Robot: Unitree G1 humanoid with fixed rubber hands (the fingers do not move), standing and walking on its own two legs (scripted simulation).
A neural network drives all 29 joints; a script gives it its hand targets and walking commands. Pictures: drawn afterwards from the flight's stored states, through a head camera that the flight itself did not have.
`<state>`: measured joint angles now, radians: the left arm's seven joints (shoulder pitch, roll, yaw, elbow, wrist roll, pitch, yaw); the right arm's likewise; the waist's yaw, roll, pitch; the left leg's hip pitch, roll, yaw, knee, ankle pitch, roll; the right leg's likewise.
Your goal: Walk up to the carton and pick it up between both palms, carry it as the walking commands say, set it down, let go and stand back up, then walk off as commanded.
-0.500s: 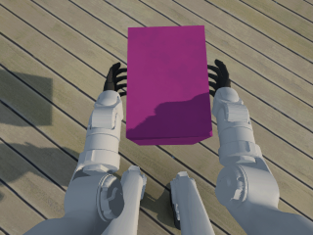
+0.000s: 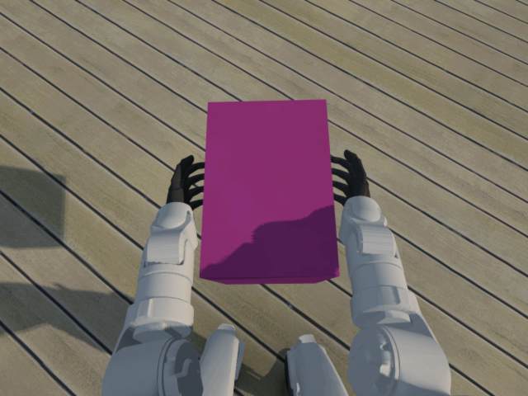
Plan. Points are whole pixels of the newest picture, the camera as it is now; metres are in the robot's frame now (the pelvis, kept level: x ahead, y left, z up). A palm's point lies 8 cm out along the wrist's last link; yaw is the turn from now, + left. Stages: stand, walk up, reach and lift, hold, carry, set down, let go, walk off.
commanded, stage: reach and lift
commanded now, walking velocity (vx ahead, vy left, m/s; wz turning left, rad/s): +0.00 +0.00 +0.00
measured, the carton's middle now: (268, 205) +0.43 +0.03 -0.11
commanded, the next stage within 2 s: none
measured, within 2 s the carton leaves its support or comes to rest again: neither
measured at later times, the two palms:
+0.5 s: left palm (173, 197) +0.37 +0.16 +0.03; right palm (375, 184) +0.41 -0.11 +0.04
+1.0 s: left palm (146, 206) +0.33 +0.17 +0.10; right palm (392, 206) +0.36 -0.11 +0.10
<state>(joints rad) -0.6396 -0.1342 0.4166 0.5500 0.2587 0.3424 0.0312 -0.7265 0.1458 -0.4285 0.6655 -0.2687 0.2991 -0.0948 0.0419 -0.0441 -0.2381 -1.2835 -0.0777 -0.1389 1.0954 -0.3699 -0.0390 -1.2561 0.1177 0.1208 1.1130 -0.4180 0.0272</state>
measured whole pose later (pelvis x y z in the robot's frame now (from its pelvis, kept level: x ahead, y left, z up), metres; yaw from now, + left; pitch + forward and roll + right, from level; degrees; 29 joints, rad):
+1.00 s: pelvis +0.04 +0.00 +0.10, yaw +1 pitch +10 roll +0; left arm -0.32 -0.17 0.28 0.49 0.29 0.47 0.02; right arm -0.36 0.18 -0.29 0.53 -0.32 0.47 -0.07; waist 0.05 -0.01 -0.16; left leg -0.46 -0.06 -0.15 0.50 -0.21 -0.02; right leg -0.44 0.05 0.14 0.53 -0.25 0.01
